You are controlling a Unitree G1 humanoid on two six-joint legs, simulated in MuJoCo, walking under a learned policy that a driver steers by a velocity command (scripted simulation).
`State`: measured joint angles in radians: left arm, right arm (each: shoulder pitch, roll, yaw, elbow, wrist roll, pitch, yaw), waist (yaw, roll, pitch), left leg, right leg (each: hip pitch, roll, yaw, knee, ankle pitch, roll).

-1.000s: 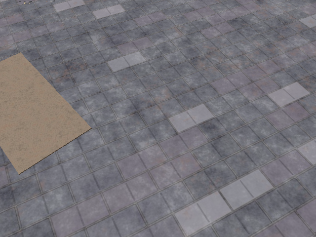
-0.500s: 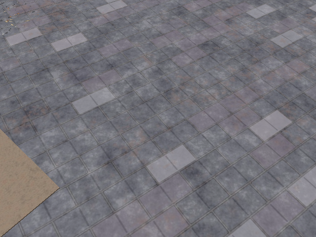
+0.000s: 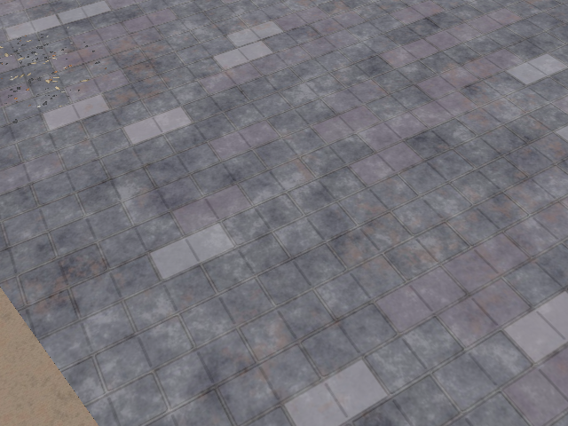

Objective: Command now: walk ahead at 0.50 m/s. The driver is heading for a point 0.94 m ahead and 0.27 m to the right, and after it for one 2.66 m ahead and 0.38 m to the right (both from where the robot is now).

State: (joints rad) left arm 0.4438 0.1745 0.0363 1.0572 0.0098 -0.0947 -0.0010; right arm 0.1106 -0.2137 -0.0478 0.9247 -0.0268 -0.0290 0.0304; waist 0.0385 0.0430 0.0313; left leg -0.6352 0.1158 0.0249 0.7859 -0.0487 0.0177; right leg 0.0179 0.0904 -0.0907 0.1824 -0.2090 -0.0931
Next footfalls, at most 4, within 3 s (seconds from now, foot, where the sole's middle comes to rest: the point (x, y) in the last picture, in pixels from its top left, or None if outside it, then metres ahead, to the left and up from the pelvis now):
0.18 left None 0.28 0.11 -0.78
0.76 right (347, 404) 0.55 -0.07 -0.78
1.30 left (333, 273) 0.92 -0.05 -0.78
1.78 right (445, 264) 0.95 -0.36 -0.78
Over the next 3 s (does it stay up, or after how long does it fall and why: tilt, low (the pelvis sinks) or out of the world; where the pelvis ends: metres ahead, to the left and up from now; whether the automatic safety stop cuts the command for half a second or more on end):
stays up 1.51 -0.40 -0.01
